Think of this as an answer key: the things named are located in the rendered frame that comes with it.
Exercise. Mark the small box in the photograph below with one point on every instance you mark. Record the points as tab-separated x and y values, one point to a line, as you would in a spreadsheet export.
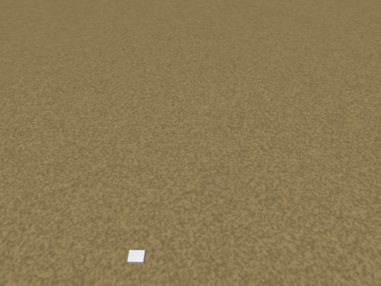
136	257

